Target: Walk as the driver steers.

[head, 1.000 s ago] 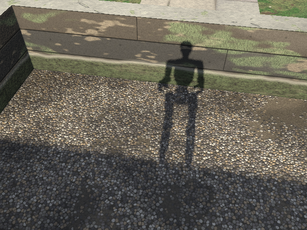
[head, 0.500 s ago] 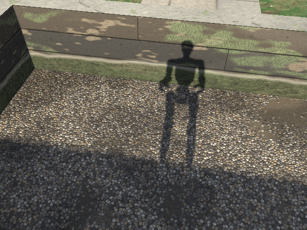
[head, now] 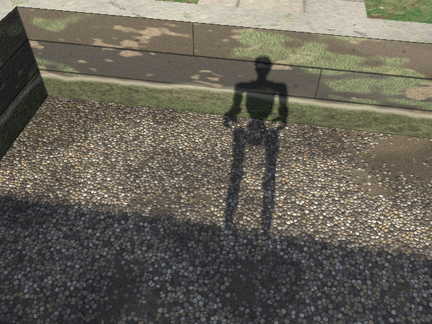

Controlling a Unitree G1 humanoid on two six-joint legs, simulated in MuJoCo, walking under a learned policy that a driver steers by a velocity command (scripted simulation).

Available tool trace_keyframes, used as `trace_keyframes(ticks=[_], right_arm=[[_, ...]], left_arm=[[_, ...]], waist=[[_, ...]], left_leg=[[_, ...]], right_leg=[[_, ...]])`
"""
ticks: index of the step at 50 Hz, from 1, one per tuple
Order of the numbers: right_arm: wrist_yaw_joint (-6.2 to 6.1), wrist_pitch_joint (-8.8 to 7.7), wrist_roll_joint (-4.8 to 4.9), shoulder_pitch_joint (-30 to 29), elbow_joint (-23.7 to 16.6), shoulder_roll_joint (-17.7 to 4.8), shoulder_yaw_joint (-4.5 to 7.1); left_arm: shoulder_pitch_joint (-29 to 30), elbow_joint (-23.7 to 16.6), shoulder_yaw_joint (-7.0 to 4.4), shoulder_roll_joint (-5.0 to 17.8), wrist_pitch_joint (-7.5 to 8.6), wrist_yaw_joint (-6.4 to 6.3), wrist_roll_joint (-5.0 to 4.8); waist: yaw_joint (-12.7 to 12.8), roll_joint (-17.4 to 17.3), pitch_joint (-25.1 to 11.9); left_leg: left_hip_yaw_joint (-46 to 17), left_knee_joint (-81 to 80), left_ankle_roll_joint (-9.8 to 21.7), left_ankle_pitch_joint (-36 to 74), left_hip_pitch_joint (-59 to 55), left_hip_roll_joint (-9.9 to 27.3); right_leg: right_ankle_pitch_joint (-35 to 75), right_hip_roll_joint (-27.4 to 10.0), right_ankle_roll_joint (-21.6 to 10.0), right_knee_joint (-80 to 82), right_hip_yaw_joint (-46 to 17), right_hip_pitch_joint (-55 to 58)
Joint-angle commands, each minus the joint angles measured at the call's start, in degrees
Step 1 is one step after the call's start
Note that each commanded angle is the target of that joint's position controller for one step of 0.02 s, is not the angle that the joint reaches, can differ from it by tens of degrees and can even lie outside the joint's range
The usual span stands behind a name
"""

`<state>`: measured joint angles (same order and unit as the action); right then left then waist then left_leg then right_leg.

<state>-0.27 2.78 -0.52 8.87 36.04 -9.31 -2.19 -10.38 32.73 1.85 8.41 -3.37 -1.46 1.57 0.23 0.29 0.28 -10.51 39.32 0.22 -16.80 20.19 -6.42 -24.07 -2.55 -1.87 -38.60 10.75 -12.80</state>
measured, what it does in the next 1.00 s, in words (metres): stands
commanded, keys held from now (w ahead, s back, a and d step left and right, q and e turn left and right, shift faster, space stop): w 1.00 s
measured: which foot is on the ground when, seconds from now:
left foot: down 0.00-1.00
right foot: down 0.00-1.00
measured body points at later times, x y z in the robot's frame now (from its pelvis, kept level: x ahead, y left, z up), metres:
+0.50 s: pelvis +0.01 +0.00 +0.00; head +0.00 +0.00 +0.45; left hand +0.19 +0.20 -0.08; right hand +0.20 -0.20 -0.08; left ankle +0.05 +0.11 -0.72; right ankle -0.03 -0.09 -0.72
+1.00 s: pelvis +0.02 +0.00 +0.00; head +0.02 +0.00 +0.45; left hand +0.20 +0.20 -0.08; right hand +0.21 -0.20 -0.08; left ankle +0.05 +0.11 -0.72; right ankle -0.03 -0.09 -0.72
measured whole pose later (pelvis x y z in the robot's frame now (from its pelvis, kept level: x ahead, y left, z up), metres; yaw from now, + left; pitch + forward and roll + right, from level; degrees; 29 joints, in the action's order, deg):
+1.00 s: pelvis +0.02 +0.00 +0.00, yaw +0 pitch -1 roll +0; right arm -0.5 3.0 -0.4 6.1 36.5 -8.6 -2.7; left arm -9.8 32.5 2.2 8.5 -2.8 -0.8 1.2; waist -0.1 0.3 0.2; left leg -9.8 38.5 0.3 -18.1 18.5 -6.0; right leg -25.2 -2.3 -1.9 -37.1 10.5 -10.5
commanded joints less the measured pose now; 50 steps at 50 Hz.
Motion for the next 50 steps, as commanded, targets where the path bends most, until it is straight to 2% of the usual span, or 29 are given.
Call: trace_keyframes(ticks=[1,2,3,4,5,15,16,21,46,47,50], right_arm=[[-0.18,-1.00,-0.11,-2.99,-4.53,-5.28,1.36],[-0.07,-0.92,-0.03,-4.58,-5.39,-3.52,0.88],[-0.23,-1.00,-0.18,-3.05,-4.59,-5.01,1.26],[-0.11,-0.93,0.02,-4.79,-5.47,-3.31,0.82],[-0.04,-0.94,0.02,-4.93,-5.48,-3.24,0.74],[0.02,-1.00,0.05,-5.39,-5.37,-3.13,0.77],[-0.10,-1.13,0.23,-6.63,-5.45,-2.97,0.66],[-0.15,-1.11,0.22,-6.70,-5.04,-2.90,0.57],[-0.31,-1.16,0.26,-7.25,-4.61,-2.94,0.56],[-0.35,-0.81,-0.06,-7.71,-4.75,-3.09,0.61],[-0.35,-0.59,0.07,-7.45,-4.70,-3.51,0.67]], left_arm=[[3.33,-5.40,-0.92,3.28,0.96,-0.02,-0.22],[4.15,-5.48,-0.74,3.30,0.94,-0.08,0.03],[3.23,-5.34,-0.93,3.32,0.99,0.03,-0.29],[4.01,-5.45,-0.74,3.31,0.97,-0.07,0.03],[4.11,-5.51,-0.75,3.21,0.96,-0.08,0.04],[4.38,-5.73,-0.69,3.14,0.98,-0.07,-0.10],[4.54,-5.68,-0.79,3.35,0.99,0.02,-0.27],[4.87,-5.77,-0.81,3.29,1.00,0.15,-0.27],[4.74,-5.86,-0.89,3.45,0.76,0.16,-0.27],[3.31,-5.09,-0.65,3.96,1.39,0.49,-0.33],[3.25,-4.98,-0.48,3.72,1.95,0.69,-0.33]], waist=[[0.32,-1.01,-3.15],[-0.33,-0.10,-3.01],[0.37,-0.76,-3.09],[-0.26,-0.16,-2.86],[-0.13,-0.30,-3.02],[-0.16,-0.36,-2.79],[-0.33,-1.14,-2.96],[-0.45,-0.27,-3.11],[-0.27,-0.15,-3.81],[-0.05,1.14,-4.55],[-0.34,0.44,-4.51]], left_leg=[[-0.28,-5.39,2.09,12.45,1.10,1.73],[0.18,-5.74,1.96,13.24,0.21,1.64],[-0.32,-5.46,2.07,12.19,1.18,1.84],[0.13,-5.86,1.95,12.76,0.36,1.69],[0.05,-5.94,1.90,12.55,0.09,1.67],[0.01,-6.17,1.83,11.94,-0.19,1.75],[0.16,-6.38,1.86,12.62,-0.69,1.83],[0.15,-6.33,1.80,13.20,-1.06,1.88],[0.75,-5.55,2.11,15.95,-2.28,1.96],[0.65,-4.88,2.40,15.50,-1.76,2.45],[0.91,-4.66,2.33,15.22,-1.11,2.47]], right_leg=[[4.33,-1.97,-0.15,7.84,-3.92,1.64],[5.49,-2.22,0.37,8.08,-3.64,1.07],[4.20,-1.96,-0.21,7.96,-3.96,1.62],[5.28,-2.27,0.34,8.25,-3.71,1.10],[4.83,-2.17,0.49,8.47,-3.70,0.94],[5.05,-2.24,0.53,8.95,-3.80,1.40],[5.10,-2.46,0.44,9.27,-4.06,1.22],[5.84,-2.32,0.49,9.46,-3.91,1.74],[10.52,-2.25,0.50,8.72,-3.72,3.39],[10.97,-2.00,0.54,7.93,-3.65,4.22],[12.10,-2.29,0.23,7.45,-3.73,4.39]])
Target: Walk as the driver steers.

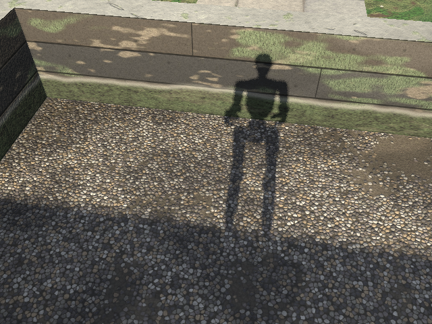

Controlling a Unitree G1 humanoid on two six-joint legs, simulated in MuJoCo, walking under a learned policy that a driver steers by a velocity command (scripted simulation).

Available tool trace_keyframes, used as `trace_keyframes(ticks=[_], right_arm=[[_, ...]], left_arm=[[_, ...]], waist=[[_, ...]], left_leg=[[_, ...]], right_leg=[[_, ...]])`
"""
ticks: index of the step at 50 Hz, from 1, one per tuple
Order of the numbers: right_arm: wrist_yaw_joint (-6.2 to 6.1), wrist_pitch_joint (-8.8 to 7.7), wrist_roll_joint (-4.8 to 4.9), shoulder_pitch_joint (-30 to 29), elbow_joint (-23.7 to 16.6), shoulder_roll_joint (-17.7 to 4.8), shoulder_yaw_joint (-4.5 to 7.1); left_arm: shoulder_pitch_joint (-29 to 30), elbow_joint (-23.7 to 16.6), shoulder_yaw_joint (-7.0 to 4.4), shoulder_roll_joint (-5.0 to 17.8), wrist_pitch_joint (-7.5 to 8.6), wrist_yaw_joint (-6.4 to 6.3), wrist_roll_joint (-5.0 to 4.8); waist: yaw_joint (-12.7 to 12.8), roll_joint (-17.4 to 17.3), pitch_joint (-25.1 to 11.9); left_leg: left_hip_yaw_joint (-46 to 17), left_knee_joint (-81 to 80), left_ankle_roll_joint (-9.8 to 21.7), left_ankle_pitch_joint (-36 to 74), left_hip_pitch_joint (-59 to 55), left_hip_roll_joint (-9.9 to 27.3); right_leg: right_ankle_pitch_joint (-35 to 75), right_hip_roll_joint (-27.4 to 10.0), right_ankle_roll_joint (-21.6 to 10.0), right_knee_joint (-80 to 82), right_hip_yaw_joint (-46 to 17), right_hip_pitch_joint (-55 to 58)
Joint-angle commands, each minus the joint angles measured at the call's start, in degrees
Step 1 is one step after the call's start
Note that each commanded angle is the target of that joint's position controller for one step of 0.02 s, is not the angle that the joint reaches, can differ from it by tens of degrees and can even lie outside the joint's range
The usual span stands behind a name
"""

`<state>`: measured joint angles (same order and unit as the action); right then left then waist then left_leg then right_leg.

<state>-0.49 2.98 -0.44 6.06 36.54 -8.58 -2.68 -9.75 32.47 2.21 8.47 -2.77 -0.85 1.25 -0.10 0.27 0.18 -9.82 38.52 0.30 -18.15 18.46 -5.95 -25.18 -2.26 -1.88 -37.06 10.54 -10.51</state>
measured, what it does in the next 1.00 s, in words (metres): stands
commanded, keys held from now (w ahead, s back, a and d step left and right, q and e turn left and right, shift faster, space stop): w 0.52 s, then no key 0.48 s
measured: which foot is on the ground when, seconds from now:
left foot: down 0.00-1.00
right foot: down 0.00-1.00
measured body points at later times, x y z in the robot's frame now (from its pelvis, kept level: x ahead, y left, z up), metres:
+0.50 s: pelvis +0.01 +0.00 +0.00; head +0.00 +0.01 +0.45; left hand +0.18 +0.20 -0.09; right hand +0.20 -0.20 -0.09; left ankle +0.03 +0.12 -0.72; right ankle -0.05 -0.08 -0.72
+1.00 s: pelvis +0.02 +0.00 +0.02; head +0.03 +0.00 +0.47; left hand +0.12 +0.23 -0.11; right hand +0.16 -0.21 -0.10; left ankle +0.03 +0.12 -0.72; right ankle -0.05 -0.08 -0.72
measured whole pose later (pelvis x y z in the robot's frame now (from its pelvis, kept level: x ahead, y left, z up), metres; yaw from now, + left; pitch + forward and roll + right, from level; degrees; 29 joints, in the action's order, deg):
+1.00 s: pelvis +0.02 +0.00 +0.02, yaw +0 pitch +0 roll +0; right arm -2.1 3.9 -0.4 10.2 42.6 -9.1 -2.4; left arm -17.0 41.6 2.0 11.3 -3.8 -1.8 0.5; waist -0.3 0.2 -0.4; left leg -9.0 26.4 0.7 -13.7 12.7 -4.7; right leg -19.4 -1.3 -1.4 -23.1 9.9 -4.1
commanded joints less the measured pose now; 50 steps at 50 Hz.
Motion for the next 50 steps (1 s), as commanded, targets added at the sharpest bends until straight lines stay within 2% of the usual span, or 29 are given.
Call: trace_keyframes(ticks=[1,27,33,34,35,36,42,50], right_arm=[[-0.12,-0.79,0.01,-4.69,-5.20,-4.25,1.17],[-0.35,-0.60,0.02,-4.00,-4.88,-4.52,1.01],[0.13,-0.39,0.18,-2.10,-2.94,-4.09,0.79],[0.21,-0.34,0.10,-1.76,-2.53,-4.13,0.83],[0.26,-0.23,-0.45,-1.43,-2.08,-3.56,0.55],[-0.06,0.08,-0.59,-0.93,-1.47,-3.43,0.84],[-0.97,0.05,0.09,0.88,0.97,-3.53,1.04],[-1.94,0.19,-0.03,2.10,1.96,-4.28,1.21]], left_arm=[[2.60,-4.70,-0.80,3.71,1.38,0.06,-0.01],[0.68,-4.25,-0.44,4.27,1.28,-0.01,0.25],[-2.28,-1.60,0.05,4.06,0.91,-0.02,0.54],[-2.67,-1.02,0.05,4.27,0.94,-0.03,0.49],[-2.80,-0.54,0.13,4.17,0.81,0.10,0.52],[-4.75,1.00,-0.45,5.37,0.70,-0.41,0.04],[-6.11,3.89,-1.00,6.49,0.45,-0.79,-0.64],[-6.76,5.59,-1.60,8.12,-0.69,-1.23,-0.65]], waist=[[-0.07,0.27,-4.20],[-0.24,-0.21,-4.54],[-0.32,-1.79,-0.99],[-0.39,-1.69,-0.47],[-0.33,-1.41,-0.62],[-0.44,-0.23,-0.94],[-0.46,0.78,-2.64],[-0.40,0.76,-4.25]], left_leg=[[0.26,-3.73,2.24,16.58,0.67,2.01],[0.13,-3.13,2.77,17.09,0.49,2.22],[-3.75,-10.05,2.41,11.73,0.66,3.85],[-4.10,-11.21,2.23,11.52,0.42,4.02],[-4.30,-12.53,2.20,12.43,-0.30,4.24],[-3.88,-12.65,3.07,14.90,-0.25,4.72],[-3.09,-14.85,2.97,20.29,-2.78,5.58],[-1.15,-13.64,3.38,22.84,-2.29,5.63]], right_leg=[[13.34,-2.63,0.18,5.89,-3.57,1.83],[13.18,-2.53,0.44,4.90,-3.68,1.06],[8.84,-3.16,0.93,10.30,-4.49,1.81],[9.82,-3.36,0.95,11.44,-4.72,2.30],[11.16,-3.63,1.02,12.41,-5.01,3.07],[14.76,-3.95,1.12,12.63,-5.30,5.58],[27.18,-4.64,1.03,15.16,-5.72,10.26],[32.83,-4.53,0.30,14.89,-5.38,12.28]])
